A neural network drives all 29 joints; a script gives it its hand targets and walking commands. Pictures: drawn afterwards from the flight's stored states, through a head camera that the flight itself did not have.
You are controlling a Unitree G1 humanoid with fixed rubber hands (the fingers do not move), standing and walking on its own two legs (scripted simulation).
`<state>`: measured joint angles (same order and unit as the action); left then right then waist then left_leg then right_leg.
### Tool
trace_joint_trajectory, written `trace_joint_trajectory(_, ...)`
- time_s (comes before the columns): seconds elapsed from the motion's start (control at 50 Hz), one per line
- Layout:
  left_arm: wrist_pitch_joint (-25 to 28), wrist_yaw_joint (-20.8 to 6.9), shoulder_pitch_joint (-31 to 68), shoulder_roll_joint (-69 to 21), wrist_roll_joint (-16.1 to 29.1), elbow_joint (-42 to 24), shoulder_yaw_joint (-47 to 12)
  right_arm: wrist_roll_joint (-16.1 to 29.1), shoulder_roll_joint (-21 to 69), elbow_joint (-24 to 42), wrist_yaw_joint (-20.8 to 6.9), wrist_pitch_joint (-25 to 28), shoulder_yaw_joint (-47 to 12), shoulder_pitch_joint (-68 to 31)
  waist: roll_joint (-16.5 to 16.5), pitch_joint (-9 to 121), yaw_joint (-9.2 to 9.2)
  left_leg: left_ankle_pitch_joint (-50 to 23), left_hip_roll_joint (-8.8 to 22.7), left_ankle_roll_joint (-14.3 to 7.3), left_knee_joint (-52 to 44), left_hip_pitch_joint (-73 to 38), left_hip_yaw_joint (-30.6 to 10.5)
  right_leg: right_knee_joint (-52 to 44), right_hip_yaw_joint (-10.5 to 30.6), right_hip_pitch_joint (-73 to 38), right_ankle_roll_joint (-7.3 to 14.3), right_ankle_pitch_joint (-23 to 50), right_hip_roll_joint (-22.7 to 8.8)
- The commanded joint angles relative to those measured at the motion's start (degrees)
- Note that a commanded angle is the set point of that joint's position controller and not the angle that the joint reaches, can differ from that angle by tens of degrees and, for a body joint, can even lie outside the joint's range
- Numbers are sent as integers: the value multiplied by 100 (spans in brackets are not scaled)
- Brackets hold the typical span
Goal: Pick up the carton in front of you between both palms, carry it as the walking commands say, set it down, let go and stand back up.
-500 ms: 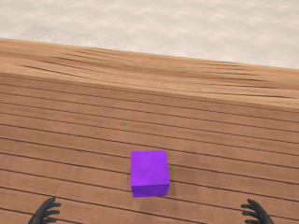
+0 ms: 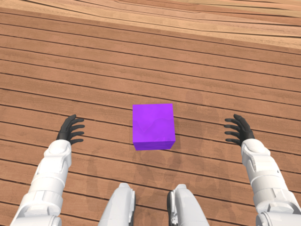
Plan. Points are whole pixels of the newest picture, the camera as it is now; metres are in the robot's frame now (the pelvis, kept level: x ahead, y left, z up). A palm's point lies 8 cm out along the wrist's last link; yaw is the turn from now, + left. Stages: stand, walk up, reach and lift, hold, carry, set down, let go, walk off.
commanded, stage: reach and lift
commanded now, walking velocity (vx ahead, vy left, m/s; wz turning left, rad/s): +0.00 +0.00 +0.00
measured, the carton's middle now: (152, 128) +0.51 +0.00 -0.58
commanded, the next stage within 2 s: none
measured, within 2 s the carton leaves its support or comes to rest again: neither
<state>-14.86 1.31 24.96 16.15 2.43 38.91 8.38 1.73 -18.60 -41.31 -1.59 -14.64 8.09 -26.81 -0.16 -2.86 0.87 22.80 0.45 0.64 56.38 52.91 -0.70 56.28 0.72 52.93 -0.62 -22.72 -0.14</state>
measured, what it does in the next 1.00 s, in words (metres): lowers itself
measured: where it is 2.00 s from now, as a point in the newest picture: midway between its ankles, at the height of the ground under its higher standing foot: (151, 218)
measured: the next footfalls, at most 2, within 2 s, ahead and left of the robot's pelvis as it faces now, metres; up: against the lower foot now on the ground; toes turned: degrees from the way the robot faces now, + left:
none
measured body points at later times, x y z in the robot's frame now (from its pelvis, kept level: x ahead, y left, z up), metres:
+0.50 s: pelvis -0.05 +0.00 -0.05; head +0.28 -0.01 +0.25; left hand +0.51 +0.20 -0.15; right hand +0.53 -0.19 -0.15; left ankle +0.03 +0.13 -0.67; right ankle +0.04 -0.13 -0.67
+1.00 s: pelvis -0.04 +0.00 -0.20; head +0.33 -0.01 +0.06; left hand +0.50 +0.20 -0.37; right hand +0.52 -0.19 -0.38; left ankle +0.04 +0.13 -0.67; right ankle +0.04 -0.13 -0.67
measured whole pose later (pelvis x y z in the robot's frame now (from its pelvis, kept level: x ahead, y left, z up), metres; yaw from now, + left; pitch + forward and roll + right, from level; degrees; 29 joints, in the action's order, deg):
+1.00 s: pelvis -0.04 +0.00 -0.20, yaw +2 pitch +54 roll +2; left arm -5.1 6.0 72.7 15.2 2.5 53.1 18.0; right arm 1.8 -19.1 -56.7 4.2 -5.6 13.2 -76.1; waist 0.0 -0.4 0.9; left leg 30.9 -2.8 3.2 96.9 120.2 -3.0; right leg 97.9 4.1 120.7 -2.3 -31.1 3.0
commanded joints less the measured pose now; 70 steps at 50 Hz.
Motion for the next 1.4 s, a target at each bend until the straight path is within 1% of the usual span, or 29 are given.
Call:
trace_joint_trajectory(0.0, 66, 103, 1595, 724, 117, -343, 239, 97, -859, 266, 53, 74, 245, -1682, 35, 3512, 3, -2503, -254, 231, -195, -1084, 102, -214, -68, -999, -89, 2411, 267)
trace_joint_trajectory(0.14, -102, 244, 3877, 835, 141, 200, 485, 152, -1041, -367, 120, -79, 341, -4036, 116, 4476, 42, -1091, -277, 213, -244, -274, 272, -207, -165, -538, -127, 1124, 247)
trace_joint_trajectory(0.2, -143, 282, 4705, 842, 94, 518, 621, 119, -1093, -746, 125, -115, 403, -4931, 122, 4743, 67, -656, -289, 211, -237, 42, 343, -181, -211, -272, -134, 703, 260)
trace_joint_trajectory(0.28, -98, 291, 5621, 822, -29, 835, 851, 0, -1106, -1177, 108, -63, 563, -5927, 155, 5029, 106, -451, -316, 222, -150, 336, 389, -119, -247, 59, -123, 461, 294)
trace_joint_trajectory(0.34, -17, 278, 6156, 775, -152, 935, 1035, -142, -1073, -1343, 89, 23, 710, -6536, 211, 5285, 126, -543, -347, 238, -56, 506, 403, -49, -260, 151, -125, 535, 333)
trace_joint_trajectory(0.38, 53, 262, 6421, 730, -254, 938, 1167, -269, -1030, -1364, 83, 89, 831, -6832, 235, 5530, 118, -760, -380, 246, 31, 562, 419, 23, -271, 136, -138, 751, 365)
trace_joint_trajectory(0.42, 142, 246, 6527, 676, -396, 879, 1308, -423, -992, -1323, 85, 168, 972, -6953, 227, 5930, 106, -1163, -422, 244, 106, 472, 434, 95, -281, 29, -152, 1174, 409)
trace_joint_trajectory(0.48, 303, 218, 6405, 544, -604, 683, 1489, -653, -862, -1137, 96, 316, 1157, -6824, 226, 6608, 106, -2165, -484, 214, 209, 248, 439, 238, -259, -244, -146, 2282, 462)
trace_joint_trajectory(0.52, 443, 185, 6189, 385, -723, 609, 1598, -779, -680, -1048, 86, 446, 1279, -6585, 219, 6733, 122, -2844, -503, 199, 301, 306, 408, 372, -210, -215, -121, 3051, 467)
trace_joint_trajectory(0.58, 697, 136, 5805, 112, -907, 580, 1774, -943, -363, -940, 72, 678, 1487, -6176, 220, 6573, 123, -3594, -477, 199, 512, 729, 319, 615, -101, 126, -83, 3939, 439)
trace_joint_trajectory(0.64, 922, 123, 5518, -50, -1018, 620, 1887, -1057, -134, -873, 107, 867, 1607, -5866, 236, 6390, 99, -3854, -447, 222, 870, 1420, 257, 996, -28, 656, -109, 4298, 415)
trace_joint_trajectory(0.66, 974, 131, 5465, -76, -1034, 636, 1904, -1071, -99, -870, 126, 910, 1619, -5799, 232, 6368, 91, -3757, -449, 246, 1021, 1651, 260, 1158, -37, 880, -134, 4203, 424)
trace_joint_trajectory(0.72, 1086, 166, 5317, -121, -1027, 788, 1898, -1043, -16, -960, 194, 1007, 1584, -5611, 228, 6080, 83, -3169, -466, 318, 1523, 2380, 289, 1638, -84, 1739, -200, 3500, 443)
trace_joint_trajectory(0.78, 1158, 217, 5299, -70, -903, 911, 1802, -914, -52, -991, 283, 1067, 1444, -5600, 232, 5982, 79, -3068, -474, 354, 2124, 2923, 266, 2236, -87, 2370, -221, 3300, 456)
trace_joint_trajectory(0.82, 1174, 278, 5416, 63, -703, 935, 1625, -729, -203, -974, 370, 1087, 1236, -5708, 224, 6314, 57, -3116, -468, 360, 2599, 2977, 272, 2702, -111, 2564, -244, 3266, 438)
trace_joint_trajectory(0.9, 1142, 432, 5814, 394, -178, 815, 1125, -183, -594, -922, 550, 1081, 715, -6071, 129, 7051, 22, -3081, -456, 378, 3535, 2848, 328, 3553, -180, 2922, -254, 3068, 418)
trace_joint_trajectory(0.98, 1022, 548, 6278, 720, 297, 757, 702, 310, -885, -875, 660, 963, 264, -6567, 168, 7484, 28, -2784, -452, 362, 4238, 2978, 419, 4281, -256, 2947, -256, 2839, 396)
trace_joint_trajectory(1.0, 973, 579, 6455, 826, 411, 678, 623, 437, -993, -796, 683, 919, 170, -6779, 184, 7732, 40, -2518, -452, 362, 4365, 3017, 471, 4428, -266, 2744, -241, 2677, 385)
trace_joint_trajectory(1.06, 809, 625, 6925, 1015, 610, 770, 472, 673, -1145, -857, 725, 770, -21, -7269, 273, 7493, 77, -1826, -406, 325, 4660, 3244, 537, 4715, -338, 2938, -244, 1886, 352)
trace_joint_trajectory(1.08, 761, 631, 7095, 1074, 647, 851, 437, 728, -1186, -930, 728, 722, -62, -7439, 290, 7330, 74, -1528, -383, 316, 4738, 3373, 557, 4787, -348, 3016, -238, 1586, 330)
trace_joint_trajectory(1.1, 727, 637, 7283, 1112, 721, 1011, 372, 757, -1279, -1082, 739, 693, -63, -7650, 309, 7046, 22, -876, -361, 303, 4732, 3735, 580, 4823, -354, 3009, -224, 1073, 260)
trace_joint_trajectory(1.12, 701, 621, 7433, 1116, 700, 1239, 358, 784, -1209, -1289, 722, 664, -133, -7704, 338, 6554, 46, -690, -317, 286, 4796, 3778, 555, 4843, -364, 3439, -231, 771, 240)
trace_joint_trajectory(1.14, 697, 602, 7528, 1103, 695, 1349, 372, 800, -1209, -1400, 699, 659, -169, -7789, 297, 6359, 59, -637, -292, 286, 4935, 3797, 556, 4934, -345, 3576, -215, 649, 224)
trace_joint_trajectory(1.2, 750, 559, 7767, 1177, 662, 1759, 378, 788, -1282, -1795, 646, 686, -202, -8094, 292, 5863, 108, -418, -229, 274, 5244, 4099, 550, 5235, -303, 3721, -189, 441, 181)
trace_joint_trajectory(1.28, 850, 492, 8080, 1244, 572, 2163, 382, 716, -1326, -2237, 582, 774, -203, -8352, 256, 5118, 111, -237, -187, 269, 5568, 4374, 489, 5536, -253, 4022, -192, 258, 153)
trace_joint_trajectory(1.32, 922, 474, 8238, 1296, 575, 2224, 348, 724, -1375, -2281, 569, 844, -217, -8498, 231, 5017, 94, -350, -177, 266, 5738, 4313, 448, 5694, -242, 4112, -205, 349, 156)
trace_joint_trajectory(1.34, 962, 476, 8337, 1331, 588, 2210, 296, 751, -1410, -2216, 570, 887, -188, -8587, 149, 4983, 47, -459, -172, 258, 5817, 4163, 408, 5753, -247, 4293, -213, 403, 166)
trace_joint_trajectory(1.36, 999, 490, 8434, 1351, 582, 2156, 276, 790, -1472, -2179, 570, 927, -179, -8649, 34, 4968, 87, -603, -188, 277, 5897, 4136, 415, 5820, -222, 4326, -198, 496, 169)
trace_joint_trajectory(1.38, 1034, 503, 8505, 1361, 595, 2092, 264, 807, -1518, -2152, 574, 967, -204, -8693, 29, 4967, 109, -775, -198, 286, 5969, 4181, 415, 5910, -210, 4244, -190, 673, 174)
